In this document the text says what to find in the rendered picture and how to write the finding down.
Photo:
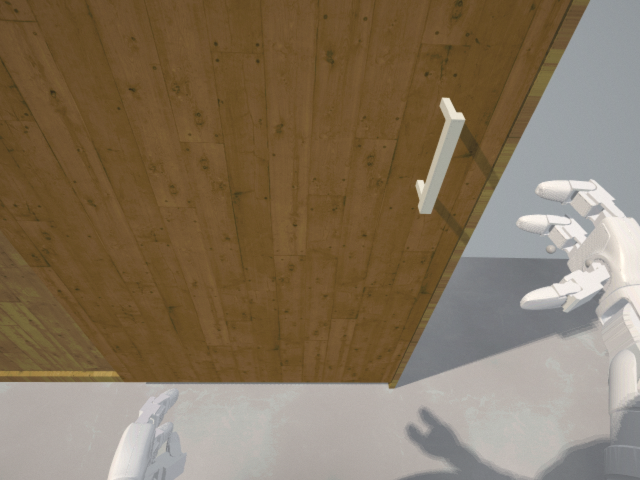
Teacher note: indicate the handle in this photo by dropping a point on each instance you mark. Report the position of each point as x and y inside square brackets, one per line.
[428, 192]

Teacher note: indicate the robot left hand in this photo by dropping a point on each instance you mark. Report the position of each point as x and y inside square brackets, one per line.
[140, 443]

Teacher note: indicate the right robot forearm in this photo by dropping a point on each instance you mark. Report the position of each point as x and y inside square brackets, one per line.
[619, 315]

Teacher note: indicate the robot right hand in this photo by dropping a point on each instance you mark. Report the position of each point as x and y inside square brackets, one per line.
[614, 244]

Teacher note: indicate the wardrobe door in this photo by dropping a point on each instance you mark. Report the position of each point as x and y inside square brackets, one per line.
[36, 332]
[224, 190]

